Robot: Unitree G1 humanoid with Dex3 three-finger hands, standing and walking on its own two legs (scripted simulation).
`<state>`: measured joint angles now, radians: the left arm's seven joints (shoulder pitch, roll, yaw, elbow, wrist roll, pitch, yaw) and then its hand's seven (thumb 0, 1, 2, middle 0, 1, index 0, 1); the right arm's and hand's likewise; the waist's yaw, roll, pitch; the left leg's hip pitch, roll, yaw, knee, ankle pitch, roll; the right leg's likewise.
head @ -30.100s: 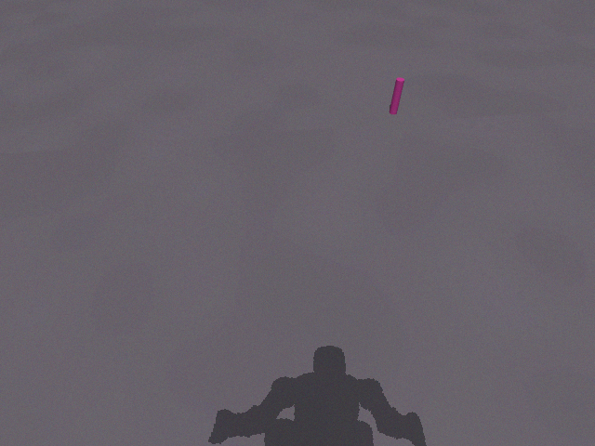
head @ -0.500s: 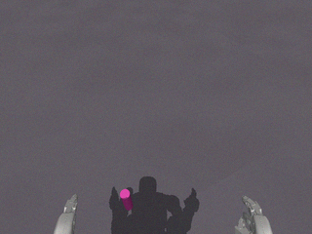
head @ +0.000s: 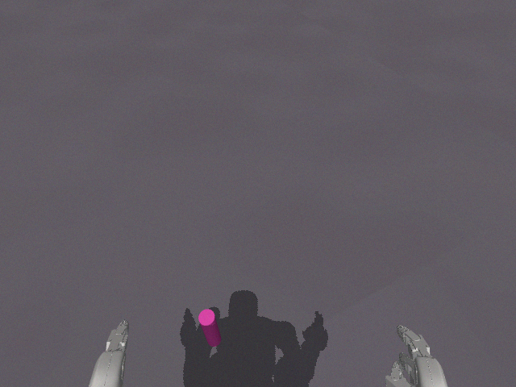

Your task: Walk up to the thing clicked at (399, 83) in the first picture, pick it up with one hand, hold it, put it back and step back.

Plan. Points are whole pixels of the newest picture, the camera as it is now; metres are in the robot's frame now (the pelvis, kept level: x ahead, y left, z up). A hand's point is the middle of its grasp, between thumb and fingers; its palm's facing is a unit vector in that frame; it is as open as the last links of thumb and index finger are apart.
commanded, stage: home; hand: left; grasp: from the side
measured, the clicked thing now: (210, 329) +0.41 +0.18 -0.61
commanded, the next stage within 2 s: stand in 0.32 s
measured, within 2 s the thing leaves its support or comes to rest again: neither
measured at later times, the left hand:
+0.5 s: hand (148, 379) +0.17 +0.18 -0.06, palm faces +0.10 -0.96 -0.28, open 17.2 cm
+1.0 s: hand out of the picture +0.11 +0.25 -0.11, palm faces -0.01 -0.94 -0.35, open 7.9 cm
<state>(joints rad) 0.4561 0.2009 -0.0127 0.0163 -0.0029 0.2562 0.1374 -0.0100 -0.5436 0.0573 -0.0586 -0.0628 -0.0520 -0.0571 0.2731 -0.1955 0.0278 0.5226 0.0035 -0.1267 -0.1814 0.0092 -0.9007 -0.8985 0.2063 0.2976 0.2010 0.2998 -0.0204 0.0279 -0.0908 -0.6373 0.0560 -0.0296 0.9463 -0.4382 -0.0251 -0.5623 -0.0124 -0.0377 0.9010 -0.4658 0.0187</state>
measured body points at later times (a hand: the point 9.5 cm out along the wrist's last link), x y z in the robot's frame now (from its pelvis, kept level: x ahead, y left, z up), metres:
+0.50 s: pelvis +0.00 +0.00 +0.00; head +0.03 +0.01 +0.45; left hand +0.16 +0.23 -0.04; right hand +0.16 -0.24 -0.07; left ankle +0.02 +0.13 -0.69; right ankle -0.01 -0.13 -0.69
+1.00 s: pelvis +0.00 +0.01 +0.02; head +0.01 +0.02 +0.47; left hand +0.11 +0.30 -0.09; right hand +0.11 -0.28 -0.09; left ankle +0.02 +0.13 -0.69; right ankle -0.01 -0.13 -0.69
